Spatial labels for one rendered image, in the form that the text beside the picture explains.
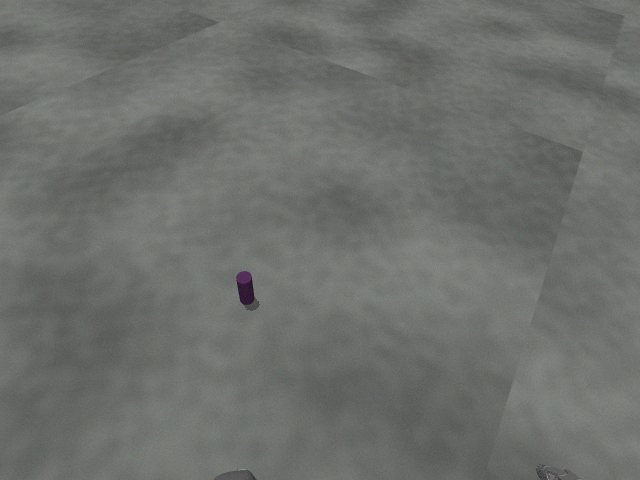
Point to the can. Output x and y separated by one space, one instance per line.
245 287

